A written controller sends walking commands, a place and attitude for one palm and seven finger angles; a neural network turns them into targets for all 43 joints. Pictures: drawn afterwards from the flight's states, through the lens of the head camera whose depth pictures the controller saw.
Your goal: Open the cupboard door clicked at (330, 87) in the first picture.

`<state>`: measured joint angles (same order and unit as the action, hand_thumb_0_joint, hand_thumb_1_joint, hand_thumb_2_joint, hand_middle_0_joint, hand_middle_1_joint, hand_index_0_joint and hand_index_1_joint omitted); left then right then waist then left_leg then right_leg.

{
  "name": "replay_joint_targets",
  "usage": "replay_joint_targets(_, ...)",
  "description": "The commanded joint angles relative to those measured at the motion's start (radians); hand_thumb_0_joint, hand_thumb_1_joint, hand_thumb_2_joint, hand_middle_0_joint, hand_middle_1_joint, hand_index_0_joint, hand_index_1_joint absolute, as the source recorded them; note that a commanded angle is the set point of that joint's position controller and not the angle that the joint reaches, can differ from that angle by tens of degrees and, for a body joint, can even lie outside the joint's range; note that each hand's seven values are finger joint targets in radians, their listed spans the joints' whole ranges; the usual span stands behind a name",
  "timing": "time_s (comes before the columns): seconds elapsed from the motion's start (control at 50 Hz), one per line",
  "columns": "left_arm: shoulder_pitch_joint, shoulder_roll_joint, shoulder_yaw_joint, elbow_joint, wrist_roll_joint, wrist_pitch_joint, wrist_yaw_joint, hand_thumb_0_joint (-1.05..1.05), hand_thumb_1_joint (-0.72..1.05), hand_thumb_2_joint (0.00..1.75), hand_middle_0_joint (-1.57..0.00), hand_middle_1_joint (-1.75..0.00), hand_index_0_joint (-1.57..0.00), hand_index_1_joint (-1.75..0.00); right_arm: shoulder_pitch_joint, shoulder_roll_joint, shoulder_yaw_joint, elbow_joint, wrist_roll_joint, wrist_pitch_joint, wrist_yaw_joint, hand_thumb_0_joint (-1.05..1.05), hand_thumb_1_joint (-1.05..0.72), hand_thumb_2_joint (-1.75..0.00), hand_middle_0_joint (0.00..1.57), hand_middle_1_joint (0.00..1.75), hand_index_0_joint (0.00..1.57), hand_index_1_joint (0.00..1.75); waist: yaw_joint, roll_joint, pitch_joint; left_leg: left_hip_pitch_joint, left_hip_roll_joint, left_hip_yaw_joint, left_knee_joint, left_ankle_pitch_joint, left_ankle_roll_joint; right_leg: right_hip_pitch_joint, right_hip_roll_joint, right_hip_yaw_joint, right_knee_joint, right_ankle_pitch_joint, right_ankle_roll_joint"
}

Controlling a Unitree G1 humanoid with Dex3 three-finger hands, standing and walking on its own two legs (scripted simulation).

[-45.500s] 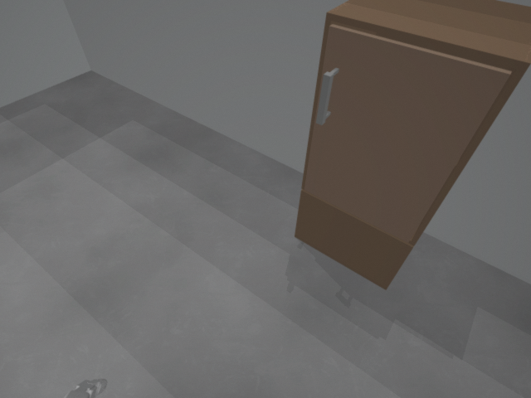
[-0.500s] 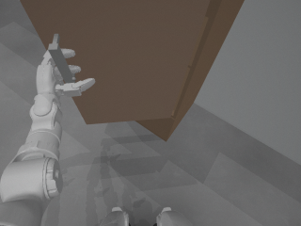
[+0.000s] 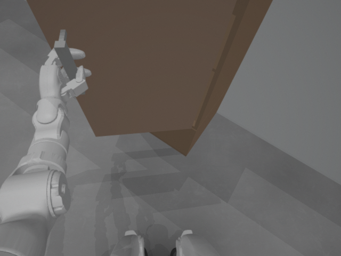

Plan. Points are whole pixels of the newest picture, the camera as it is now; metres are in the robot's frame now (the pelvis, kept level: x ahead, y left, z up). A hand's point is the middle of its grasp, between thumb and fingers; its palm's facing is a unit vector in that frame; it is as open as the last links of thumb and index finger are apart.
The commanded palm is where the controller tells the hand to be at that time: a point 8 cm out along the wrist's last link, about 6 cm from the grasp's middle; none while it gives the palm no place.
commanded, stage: pull the door open along its arc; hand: left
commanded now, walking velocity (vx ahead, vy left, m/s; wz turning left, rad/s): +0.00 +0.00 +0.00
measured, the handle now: (72, 64) +0.55 +0.20 +0.08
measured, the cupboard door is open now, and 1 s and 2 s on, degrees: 42 83 82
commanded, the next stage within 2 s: open thumb and fingers to let go in 0.88 s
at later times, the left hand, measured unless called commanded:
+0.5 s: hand (94, 120) +0.40 +0.13 +0.08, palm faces +0.20 -0.97 +0.10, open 5.9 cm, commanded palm +0.33 +0.17 +0.07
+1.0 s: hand (147, 170) +0.28 +0.03 +0.08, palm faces +0.36 -0.93 -0.03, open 5.8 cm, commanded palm +0.24 +0.08 +0.07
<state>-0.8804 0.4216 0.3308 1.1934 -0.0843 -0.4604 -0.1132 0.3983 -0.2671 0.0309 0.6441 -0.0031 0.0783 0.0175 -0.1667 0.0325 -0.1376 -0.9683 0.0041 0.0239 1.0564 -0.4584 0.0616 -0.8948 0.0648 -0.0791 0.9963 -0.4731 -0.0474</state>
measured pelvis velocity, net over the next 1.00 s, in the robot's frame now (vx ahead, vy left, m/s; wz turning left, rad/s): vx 0.01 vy -0.05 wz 0.07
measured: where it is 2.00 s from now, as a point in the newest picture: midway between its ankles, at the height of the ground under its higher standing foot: outside the picture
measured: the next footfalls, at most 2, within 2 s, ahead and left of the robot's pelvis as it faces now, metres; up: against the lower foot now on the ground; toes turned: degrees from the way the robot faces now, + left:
none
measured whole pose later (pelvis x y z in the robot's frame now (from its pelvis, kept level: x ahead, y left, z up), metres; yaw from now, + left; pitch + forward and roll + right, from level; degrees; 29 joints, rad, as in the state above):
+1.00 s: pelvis +0.01 -0.05 +0.02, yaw +4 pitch +9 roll +1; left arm 0.18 -0.07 -0.28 0.07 0.07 -0.16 0.55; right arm 0.17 -0.17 0.05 0.52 -0.05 0.04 0.03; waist -0.02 0.03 -0.17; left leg -0.66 -0.02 -0.02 0.94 -0.44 -0.01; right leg -0.59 0.05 -0.12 0.93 -0.51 -0.11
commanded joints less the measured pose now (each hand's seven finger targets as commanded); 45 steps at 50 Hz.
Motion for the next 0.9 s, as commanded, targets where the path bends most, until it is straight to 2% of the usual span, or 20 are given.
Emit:
replay_joint_targets(0.0,-0.385,0.199,0.023,-0.240,-0.016,-0.067,-0.005,0.00,0.90,0.90,-0.40,-1.35,-0.40,-1.35,0.148,-0.178,-0.071,-0.060,-0.007,-0.016,-0.013,0.00,-0.90,-0.90,0.20,0.30,0.20,0.30,0.011,0.114,-0.473,0.464,0.015,-0.112,-0.105,0.419,-0.038,0.098,0.002,0.057,-0.114,0.340,0.017)
replay_joint_targets(0.12,-0.195,0.143,0.007,-0.311,-0.044,-0.057,-0.012,0.00,0.90,0.90,-0.40,-1.35,-0.40,-1.35,0.121,-0.172,-0.075,-0.102,0.003,-0.005,-0.004,0.00,-0.90,-0.90,0.20,0.30,0.20,0.30,0.048,0.046,-0.443,0.435,0.011,-0.087,-0.135,0.406,-0.034,0.179,0.006,0.053,-0.130,0.364,0.018)
replay_joint_targets(0.18,-0.064,0.107,-0.009,-0.391,-0.058,-0.048,-0.014,0.00,0.90,0.90,-0.40,-1.35,-0.40,-1.35,0.105,-0.167,-0.080,-0.131,0.011,-0.003,0.001,0.00,-0.90,-0.90,0.20,0.30,0.20,0.30,0.074,0.059,-0.441,0.458,0.009,-0.077,-0.150,0.442,-0.035,0.210,0.007,0.051,-0.138,0.395,0.013)
replay_joint_targets(0.24,0.079,0.040,-0.045,-0.480,-0.079,-0.028,-0.013,0.00,0.90,0.90,-0.40,-1.35,-0.40,-1.35,0.075,-0.155,-0.082,-0.155,0.020,-0.001,0.007,0.00,-0.90,-0.90,0.20,0.30,0.20,0.30,0.089,-0.003,-0.392,0.437,0.007,-0.061,-0.170,0.435,-0.030,0.256,0.007,0.051,-0.157,0.425,0.019)
replay_joint_targets(0.32,0.261,-0.040,-0.097,-0.649,-0.102,-0.010,-0.001,0.00,0.90,0.90,-0.40,-1.35,-0.40,-1.35,0.033,-0.140,-0.086,-0.188,0.029,-0.015,0.013,0.00,-0.90,-0.90,0.20,0.30,0.20,0.30,0.113,-0.005,-0.358,0.445,0.004,-0.044,-0.188,0.459,-0.028,0.302,0.001,0.054,-0.167,0.474,0.020)
replay_joint_targets(0.34,0.322,-0.063,-0.116,-0.706,-0.106,-0.006,0.004,0.00,0.90,0.90,-0.40,-1.35,-0.40,-1.35,0.022,-0.136,-0.088,-0.198,0.031,-0.019,0.017,0.00,-0.90,-0.90,0.20,0.30,0.20,0.30,0.125,0.002,-0.359,0.457,0.004,-0.043,-0.192,0.471,-0.030,0.310,-0.001,0.053,-0.167,0.482,0.019)
replay_joint_targets(0.36,0.347,-0.105,0.011,-0.770,-0.178,0.009,0.145,0.00,0.90,0.90,-0.40,-1.35,-0.40,-1.35,-0.024,-0.108,-0.084,-0.205,0.020,-0.031,0.016,0.00,-0.90,-0.90,0.20,0.30,0.20,0.30,0.207,-0.032,-0.349,0.420,0.002,-0.037,-0.207,0.466,-0.038,0.336,-0.002,0.036,-0.171,0.453,0.019)
replay_joint_targets(0.38,0.413,-0.171,-0.071,-0.780,-0.143,0.025,0.222,0.00,0.90,0.90,-0.40,-1.35,-0.40,-1.35,-0.040,-0.105,-0.078,-0.209,0.013,-0.045,0.023,0.00,-0.90,-0.90,0.20,0.30,0.20,0.30,0.181,-0.013,-0.306,0.420,0.003,-0.039,-0.206,0.443,-0.042,0.311,0.001,0.031,-0.168,0.427,0.021)
replay_joint_targets(0.42,0.464,-0.254,-0.148,-0.847,-0.101,0.041,0.309,0.00,0.90,0.90,-0.40,-1.35,-0.40,-1.35,-0.060,-0.101,-0.077,-0.203,0.003,-0.054,0.037,0.00,-0.90,-0.90,0.20,0.30,0.20,0.30,0.162,-0.010,-0.270,0.428,0.010,-0.054,-0.201,0.440,-0.051,0.264,-0.006,0.020,-0.152,0.392,0.021)
replay_joint_targets(0.48,0.565,-0.310,-0.211,-0.989,-0.001,0.049,0.457,0.00,0.90,0.90,-0.40,-1.35,-0.40,-1.35,-0.087,-0.088,-0.084,-0.217,-0.023,-0.057,0.052,0.00,-0.90,-0.90,0.20,0.30,0.20,0.30,0.178,-0.023,-0.322,0.451,0.012,-0.057,-0.182,0.505,-0.052,0.294,-0.014,0.023,-0.124,0.426,0.018)
replay_joint_targets(0.52,0.633,-0.419,-0.331,-1.081,0.066,0.068,0.528,0.00,0.90,0.90,-0.40,-1.35,-0.40,-1.35,-0.116,-0.068,-0.085,-0.227,-0.032,-0.058,0.065,0.00,-0.90,-0.90,0.20,0.30,0.20,0.30,0.176,0.007,-0.339,0.495,0.019,-0.063,-0.175,0.555,-0.059,0.286,-0.022,0.021,-0.115,0.437,0.017)
replay_joint_targets(0.56,0.679,-0.481,-0.408,-1.144,0.106,0.095,0.582,0.00,0.90,0.90,-0.40,-1.35,-0.40,-1.35,-0.144,-0.065,-0.087,-0.234,-0.036,-0.054,0.069,0.00,-0.90,-0.90,0.20,0.30,0.20,0.30,0.165,-0.013,-0.327,0.500,0.021,-0.067,-0.175,0.532,-0.061,0.288,-0.025,0.019,-0.118,0.428,0.015)
replay_joint_targets(0.58,0.715,-0.491,-0.415,-1.159,0.117,0.110,0.611,0.00,0.90,0.90,-0.40,-1.35,-0.40,-1.35,-0.150,-0.062,-0.087,-0.239,-0.042,-0.053,0.065,0.00,-0.90,-0.90,0.20,0.30,0.20,0.30,0.166,-0.063,-0.317,0.486,0.017,-0.070,-0.175,0.510,-0.057,0.307,-0.023,0.019,-0.125,0.426,0.013)
replay_joint_targets(0.64,0.754,-0.552,-0.470,-1.227,0.150,0.155,0.675,0.00,0.90,0.90,-0.40,-1.35,-0.40,-1.35,-0.214,-0.042,-0.073,-0.255,-0.045,-0.056,0.047,0.00,-0.90,-0.90,0.20,0.30,0.20,0.30,0.167,-0.084,-0.277,0.448,0.004,-0.064,-0.193,0.381,-0.052,0.336,-0.032,0.023,-0.144,0.379,0.009)
replay_joint_targets(0.66,0.781,-0.586,-0.507,-1.235,0.163,0.170,0.685,0.00,0.90,0.90,-0.40,-1.35,-0.40,-1.35,-0.231,-0.032,-0.067,-0.264,-0.049,-0.060,0.040,0.00,-0.90,-0.90,0.20,0.30,0.20,0.30,0.161,-0.101,-0.255,0.438,-0.001,-0.062,-0.193,0.350,-0.047,0.337,-0.034,0.022,-0.155,0.366,0.009)
replay_joint_targets(0.68,0.813,-0.576,-0.505,-1.229,0.175,0.183,0.692,0.00,0.90,0.90,-0.40,-1.35,-0.40,-1.35,-0.231,-0.029,-0.062,-0.262,-0.052,-0.062,0.030,0.00,-0.90,-0.90,0.20,0.30,0.20,0.30,0.162,-0.125,-0.235,0.422,-0.005,-0.065,-0.196,0.324,-0.046,0.342,-0.035,0.027,-0.167,0.349,0.007)
replay_joint_targets(0.72,0.837,-0.605,-0.556,-1.257,0.207,0.200,0.694,0.00,0.90,0.90,-0.40,-1.35,-0.40,-1.35,-0.264,-0.016,-0.054,-0.268,-0.053,-0.063,0.019,0.00,-0.90,-0.90,0.20,0.30,0.20,0.30,0.156,-0.117,-0.206,0.419,-0.010,-0.060,-0.198,0.289,-0.042,0.337,-0.044,0.038,-0.185,0.329,0.007)
replay_joint_targets(0.74,0.852,-0.634,-0.588,-1.270,0.209,0.209,0.693,0.00,0.90,0.90,-0.40,-1.35,-0.40,-1.35,-0.279,-0.010,-0.050,-0.270,-0.051,-0.067,0.017,0.00,-0.90,-0.90,0.20,0.30,0.20,0.30,0.157,-0.075,-0.202,0.427,-0.013,-0.057,-0.199,0.277,-0.042,0.333,-0.046,0.040,-0.191,0.319,0.005)
replay_joint_targets(0.84,1.062,-0.691,-0.652,-1.360,0.157,0.259,0.659,0.00,0.90,0.90,-0.40,-1.35,-0.40,-1.35,-0.326,0.011,-0.034,-0.289,-0.036,-0.078,0.019,0.00,-0.90,-0.90,0.20,0.30,0.20,0.30,0.173,-0.075,-0.193,0.445,-0.023,-0.056,-0.207,0.255,-0.046,0.406,-0.067,0.060,-0.237,0.396,0.020)
replay_joint_targets(0.88,1.004,-0.668,-0.642,-1.349,0.159,0.271,0.663,0.00,0.90,0.90,-0.40,-1.35,-0.40,-1.35,-0.316,0.009,-0.030,-0.279,-0.039,-0.082,0.012,0.00,-0.90,-0.90,0.20,0.30,0.20,0.30,0.150,-0.095,-0.155,0.423,-0.025,-0.064,-0.194,0.235,-0.046,0.389,-0.077,0.077,-0.249,0.409,0.029)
